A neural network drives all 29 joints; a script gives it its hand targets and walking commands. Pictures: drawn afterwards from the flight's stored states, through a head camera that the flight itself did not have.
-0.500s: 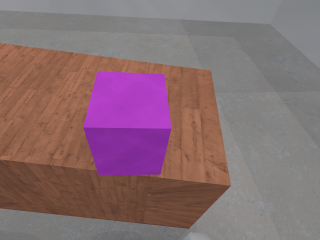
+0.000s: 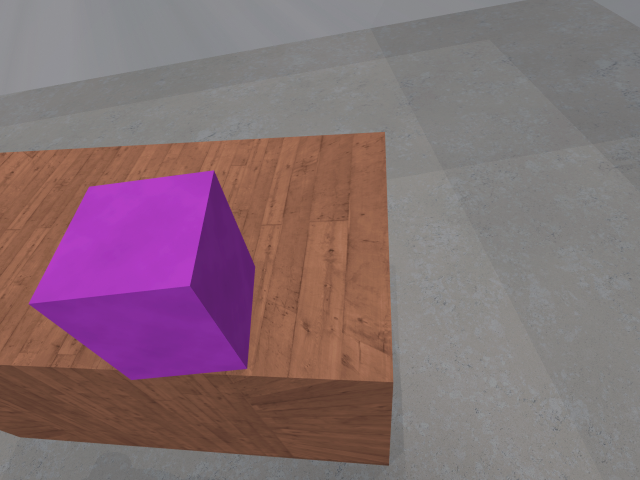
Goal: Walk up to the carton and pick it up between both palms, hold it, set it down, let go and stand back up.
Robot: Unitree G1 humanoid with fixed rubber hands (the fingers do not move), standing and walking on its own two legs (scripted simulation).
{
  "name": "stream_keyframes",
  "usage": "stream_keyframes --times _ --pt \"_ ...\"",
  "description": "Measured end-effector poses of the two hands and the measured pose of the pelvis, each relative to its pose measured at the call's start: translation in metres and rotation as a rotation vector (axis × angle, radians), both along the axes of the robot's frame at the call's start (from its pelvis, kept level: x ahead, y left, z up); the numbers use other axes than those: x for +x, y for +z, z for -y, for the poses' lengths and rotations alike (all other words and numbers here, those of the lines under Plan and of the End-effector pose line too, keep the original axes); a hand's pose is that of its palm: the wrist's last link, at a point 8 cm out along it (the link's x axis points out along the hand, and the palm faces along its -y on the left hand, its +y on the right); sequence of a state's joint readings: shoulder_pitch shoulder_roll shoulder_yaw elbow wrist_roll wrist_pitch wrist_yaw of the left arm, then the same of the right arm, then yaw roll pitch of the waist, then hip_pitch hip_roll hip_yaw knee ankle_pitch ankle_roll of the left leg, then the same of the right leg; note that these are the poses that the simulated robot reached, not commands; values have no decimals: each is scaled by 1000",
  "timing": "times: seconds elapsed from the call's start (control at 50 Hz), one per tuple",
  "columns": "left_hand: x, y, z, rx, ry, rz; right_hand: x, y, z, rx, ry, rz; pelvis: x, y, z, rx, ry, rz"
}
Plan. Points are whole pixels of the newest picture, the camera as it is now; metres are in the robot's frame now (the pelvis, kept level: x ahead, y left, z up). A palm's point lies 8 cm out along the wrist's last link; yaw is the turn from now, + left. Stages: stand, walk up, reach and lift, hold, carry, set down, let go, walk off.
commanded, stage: walk up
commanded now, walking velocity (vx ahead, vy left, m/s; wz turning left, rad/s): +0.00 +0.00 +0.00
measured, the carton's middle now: (170, 280) +0.41 +0.27 -0.01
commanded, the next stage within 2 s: none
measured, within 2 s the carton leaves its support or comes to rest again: neither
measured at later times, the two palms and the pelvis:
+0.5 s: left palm out of the picture -0.03 +0.19 -0.15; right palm out of the picture -0.04 -0.20 -0.16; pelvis +0.00 -0.01 -0.01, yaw +0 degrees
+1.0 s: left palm out of the picture -0.07 +0.28 -0.12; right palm out of the picture +0.03 -0.20 -0.17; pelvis -0.01 +0.04 +0.00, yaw +3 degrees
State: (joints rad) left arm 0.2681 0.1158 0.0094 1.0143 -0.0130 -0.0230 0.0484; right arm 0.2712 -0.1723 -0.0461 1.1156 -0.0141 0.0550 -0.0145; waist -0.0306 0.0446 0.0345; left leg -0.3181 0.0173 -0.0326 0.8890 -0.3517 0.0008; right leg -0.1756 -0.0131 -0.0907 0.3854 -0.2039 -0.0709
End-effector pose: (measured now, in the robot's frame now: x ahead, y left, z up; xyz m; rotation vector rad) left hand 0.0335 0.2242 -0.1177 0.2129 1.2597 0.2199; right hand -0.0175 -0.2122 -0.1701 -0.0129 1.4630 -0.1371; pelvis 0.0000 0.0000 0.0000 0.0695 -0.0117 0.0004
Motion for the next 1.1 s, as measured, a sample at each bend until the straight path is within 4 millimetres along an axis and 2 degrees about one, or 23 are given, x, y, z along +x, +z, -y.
stream_keyframes --times 0.08,0.14,0.22,0.32,0.4,0.58,0.72,0.78,0.84,0.92,1.02,1.1 --pt "-19 -15 20 -39 5 -45 -10 4 22 -49 -3 -42 0 -4 12 -36 2 2" --pt "-34 -25 30 -68 17 -76 -16 4 31 -78 15 -73 1 -8 16 -65 18 6" --pt "-50 -37 41 -106 26 -106 -14 4 30 -94 41 -77 -1 -13 19 -88 23 9" --pt "-63 -46 49 -155 42 -139 -9 9 15 -81 60 -42 -3 -13 21 -75 18 23" --pt "-64 -43 47 -167 62 -134 -13 12 1 -54 66 -40 -1 -9 17 -73 16 18" --pt "-73 -33 30 -123 52 -174 -25 6 -24 1 57 -48 -2 -7 7 -67 2 19" --pt "-76 -36 33 -132 54 -196 -29 9 -25 -4 49 -60 0 -7 8 -65 3 13" --pt "-74 -33 22 -88 95 -156 -28 7 -13 -28 76 -97 -5 -9 4 -51 32 4" --pt "-80 -23 -1 -25 142 -132 -16 7 1 -57 130 -100 -9 -7 -5 -19 54 7" --pt "-98 -8 -28 31 155 -170 21 3 5 -80 159 -9 -12 -4 -21 -5 39 2" --pt "-106 -2 -56 42 161 -191 57 0 -22 -62 152 96 -13 -4 -46 -11 55 -3" --pt "-101 -21 -65 -23 133 -199 74 2 -58 -48 127 158 -10 -12 -67 -63 46 -8"
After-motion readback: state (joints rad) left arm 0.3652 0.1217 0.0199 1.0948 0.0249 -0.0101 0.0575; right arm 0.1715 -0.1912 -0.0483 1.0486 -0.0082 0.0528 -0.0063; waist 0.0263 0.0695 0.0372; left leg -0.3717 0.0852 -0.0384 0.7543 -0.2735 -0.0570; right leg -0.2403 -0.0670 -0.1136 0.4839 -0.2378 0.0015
